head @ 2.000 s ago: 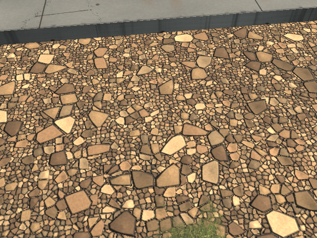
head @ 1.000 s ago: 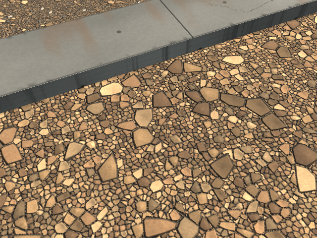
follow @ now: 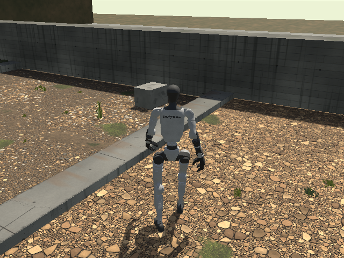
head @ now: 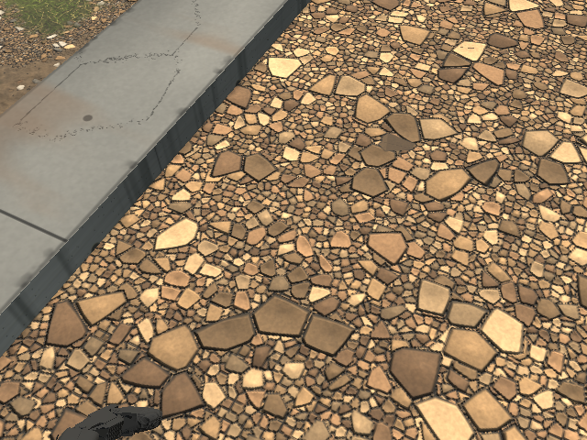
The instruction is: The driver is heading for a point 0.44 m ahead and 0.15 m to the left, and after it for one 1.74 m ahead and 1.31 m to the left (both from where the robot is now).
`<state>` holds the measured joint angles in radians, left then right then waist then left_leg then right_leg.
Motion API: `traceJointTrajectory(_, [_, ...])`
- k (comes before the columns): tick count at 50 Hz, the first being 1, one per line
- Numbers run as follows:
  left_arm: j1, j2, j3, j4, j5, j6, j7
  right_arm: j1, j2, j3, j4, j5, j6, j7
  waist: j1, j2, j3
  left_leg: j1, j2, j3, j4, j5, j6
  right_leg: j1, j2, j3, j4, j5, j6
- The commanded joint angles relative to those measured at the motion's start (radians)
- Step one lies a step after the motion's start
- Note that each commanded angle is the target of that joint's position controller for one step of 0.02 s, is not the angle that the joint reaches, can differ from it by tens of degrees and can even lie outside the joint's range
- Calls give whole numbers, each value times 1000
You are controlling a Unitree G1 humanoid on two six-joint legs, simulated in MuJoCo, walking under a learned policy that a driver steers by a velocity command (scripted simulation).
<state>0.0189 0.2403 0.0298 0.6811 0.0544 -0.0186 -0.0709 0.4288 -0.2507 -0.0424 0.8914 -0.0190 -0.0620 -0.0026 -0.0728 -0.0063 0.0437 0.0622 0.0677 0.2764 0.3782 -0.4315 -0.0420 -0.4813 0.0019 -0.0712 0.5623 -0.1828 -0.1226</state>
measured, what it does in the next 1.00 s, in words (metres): walks ahead, turning left: left foot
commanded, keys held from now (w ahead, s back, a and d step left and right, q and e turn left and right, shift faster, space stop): w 0.10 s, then w+q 0.90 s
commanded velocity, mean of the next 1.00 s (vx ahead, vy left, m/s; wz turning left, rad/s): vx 0.50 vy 0.00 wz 0.32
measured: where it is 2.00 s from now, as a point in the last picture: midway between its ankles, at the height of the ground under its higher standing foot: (185, 268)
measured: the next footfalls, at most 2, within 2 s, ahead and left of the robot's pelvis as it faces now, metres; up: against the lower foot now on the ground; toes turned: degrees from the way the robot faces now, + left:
left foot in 0.56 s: +0.45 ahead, +0.09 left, +0.00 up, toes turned +14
right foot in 1.06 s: +0.79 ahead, +0.02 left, +0.00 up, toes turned +30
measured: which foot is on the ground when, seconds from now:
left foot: down 0.00-0.00, up 0.02-0.54, down 0.56-1.00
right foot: down 0.00-0.58, up 0.60-1.00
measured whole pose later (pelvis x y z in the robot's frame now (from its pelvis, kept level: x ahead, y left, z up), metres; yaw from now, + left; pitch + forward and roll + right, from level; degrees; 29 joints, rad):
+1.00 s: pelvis +0.54 +0.05 +0.01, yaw +25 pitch +2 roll +1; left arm 0.06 0.26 0.00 0.71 0.03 -0.04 -0.02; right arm 0.42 -0.29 -0.08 0.83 -0.01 -0.04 0.00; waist -0.09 -0.03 0.03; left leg -0.03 -0.14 -0.17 0.33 -0.32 0.11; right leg -0.60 -0.06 0.04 0.63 -0.07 0.05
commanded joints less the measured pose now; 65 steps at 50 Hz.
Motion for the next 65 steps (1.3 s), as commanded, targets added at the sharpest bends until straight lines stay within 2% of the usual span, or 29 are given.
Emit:
traceJointTrajectory(1, [401, 188, 66, 57, 31, -27, 38, 21, -108, -9, -85, 20, 1, 2, 211, -66, -296, -380, 134, -26, 601, 607, 96, 689, -151, 266, -111, -155, -116])
traceJointTrajectory(2, [411, 288, 87, 54, -1, -22, 51, 53, -59, -2, -133, 16, 0, 15, 161, -235, -376, -681, -33, -95, 897, -147, 54, 840, -415, 740, -219, -30, -219])
traceJointTrajectory(3, [418, 265, 86, 59, -28, -17, 61, -71, -144, -26, -138, 5, 8, 9, 201, -74, -317, -759, -17, -248, 963, -67, 62, 789, -382, 680, -232, 112, -208])
traceJointTrajectory(5, [317, 166, 58, 82, -34, -28, 67, -107, -103, -12, -137, 18, -6, 17, 122, -37, -121, -731, 49, -275, 840, 69, 79, 553, -279, 397, -257, 321, -138])
traceJointTrajectory(8, [250, 97, 33, 88, -37, -53, 65, -8, -84, -14, -78, -8, 35, 32, 45, -59, -80, -580, 50, -285, 756, 125, 64, 369, -210, 236, -352, 328, -78])
traceJointTrajectory(11, [287, 121, 40, 120, -39, -74, 66, -66, -69, -20, -83, -4, 49, 44, 48, -56, -24, -651, 35, -311, 718, 221, 58, 347, -203, 163, -427, 267, -68])
traceJointTrajectory(15, [331, 107, 33, 149, -37, -84, 69, -187, -67, -24, -111, -4, 49, 43, 76, -44, 33, -771, 14, -335, 597, 356, 55, 404, -200, 82, -461, 274, -44])
traceJointTrajectory(22, [410, 113, 24, 209, -35, -84, 92, -380, -33, 2, -183, -15, 35, 62, 130, -43, 75, -752, -17, -192, 299, 428, 101, 557, -217, -55, -410, 523, -3])
traceJointTrajectory(25, [400, 151, 28, 221, -29, -75, 104, -335, -49, -2, -188, -14, 36, 58, 95, -78, 18, -629, -95, -122, 245, 300, 162, 632, -231, -104, -245, 945, 24])
traceJointTrajectory(27, [373, 187, 37, 215, -20, -61, 110, -179, -86, -21, -150, -19, 33, 48, 22, -100, -79, -457, -157, -111, 221, 200, 213, 629, -240, -123, 15, 1111, 25])
traceJointTrajectory(28, [352, 195, 39, 203, -25, -54, 108, -37, -117, -39, -109, -29, 25, 41, -50, -70, -156, -258, -167, -150, 138, 223, 248, 531, -221, -137, 236, 968, 32])
traceJointTrajectory(29, [343, 163, 29, 167, -30, -60, 103, 92, -211, -70, -87, -36, 25, 25, -102, 39, -252, -20, 25, -404, 101, 164, 319, 310, -165, -150, 562, 560, 51])
traceJointTrajectory(30, [370, 84, 18, 102, -46, -71, 80, 20, -304, -95, -107, -18, 35, 21, -2, 289, -309, 234, 277, -995, -22, 281, 495, -138, 90, -49, 917, -333, 107])
traceJointTrajectory(31, [280, 133, 21, 92, -24, -80, 75, 5, -276, -95, -109, 18, 41, 23, -41, 82, -279, 214, 261, -961, -66, 290, 489, -251, 19, 141, 946, -270, 93])
traceJointTrajectory(33, [244, 123, 15, 74, -39, -98, 70, -75, -169, -66, -103, 13, 42, 13, 34, -45, -66, -54, 201, -741, -111, 416, 404, -222, -67, 128, 772, -147, 98])
traceJointTrajectory(36, [277, 102, 10, 73, -2, -43, 65, -128, -134, -50, -111, 20, 19, 9, 100, -11, -42, -232, 90, -582, -148, 563, 353, -88, -97, 114, 620, -143, 142])
traceJointTrajectory(39, [218, 87, 4, 41, -3, -19, 57, -95, -175, -60, -103, 20, 3, 12, 94, 21, -31, -272, 42, -533, -173, 587, 339, -109, -99, 80, 484, -69, 173])
traceJointTrajectory(43, [52, 83, -3, -15, -11, -20, 52, -30, -179, -65, -97, 22, 9, 11, 29, 65, -12, -223, 5, -536, -160, 542, 285, -154, -83, 71, 252, 103, 191])
traceJointTrajectory(48, [-74, 98, -10, -65, -23, -37, 48, 30, -196, -72, -100, 7, 14, 2, -24, 78, -21, -106, 34, -602, -80, 622, 266, -145, -38, 80, 80, 142, 174])
traceJointTrajectory(50, [-45, 121, -4, -67, -25, -46, 50, -2, -208, -76, -116, 1, 12, -5, 4, 89, -27, -104, 53, -641, -37, 641, 238, -55, -23, 101, 7, 99, 153])
traceJointTrajectory(52, [100, 158, 12, -26, -28, -57, 62, -62, -224, -78, -135, -1, 6, -3, 78, 92, -69, -164, 36, -653, 73, 726, 199, 169, 17, 91, -56, 23, 121])
traceJointTrajectory(53, [225, 186, 25, 6, -21, -70, 73, -75, -211, -73, -135, 8, -1, 6, 146, 37, -134, -214, -26, -607, 247, 724, 173, 351, -6, 108, -121, 42, 93])
traceJointTrajectory(54, [384, 261, 43, 13, 3, -77, 92, -70, -138, -50, -163, 22, -11, 13, 203, -78, -282, -324, -92, -521, 522, 508, 146, 575, -226, 323, -160, -166, 41])
traceJointTrajectory(55, [375, 349, 65, 8, 13, -62, 94, 40, -71, -35, -198, 45, -8, 12, 129, -324, -356, -622, -239, -401, 752, -121, 120, 749, -452, 781, -281, -262, -64])
traceJointTrajectory(56, [321, 267, 58, 5, -3, -49, 88, 39, -149, -40, -161, 9, 11, 2, 100, -180, -262, -714, -138, -400, 862, -85, 130, 659, -440, 824, -288, -369, -77])
traceJointTrajectory(57, [264, 177, 37, -7, -13, -48, 85, -27, -160, -44, -154, 1, 17, 10, 101, -59, -147, -711, -99, -392, 863, 14, 126, 536, -392, 661, -299, -336, -57])
traceJointTrajectory(58, [232, 136, 26, -1, -14, -49, 81, -67, -144, -40, -158, 0, 20, 19, 91, -25, -85, -692, -68, -380, 827, 71, 116, 451, -339, 513, -317, -192, -37])
traceJointTrajectory(61, [257, 126, 24, 35, -25, -70, 78, -84, -121, -37, -161, -16, 49, 46, 70, -115, -50, -649, -33, -348, 787, 118, 92, 363, -261, 277, -353, 84, -9])
traceJointTrajectory(65, [289, 140, 36, 63, -36, -91, 69, -191, -100, -29, -203, -19, 61, 63, 71, -93, -32, -743, -9, -334, 749, 211, 71, 387, -274, 148, -402, 211, -36])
